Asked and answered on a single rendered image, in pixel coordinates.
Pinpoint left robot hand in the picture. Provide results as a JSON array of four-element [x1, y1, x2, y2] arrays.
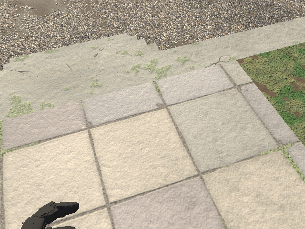
[[21, 201, 79, 229]]

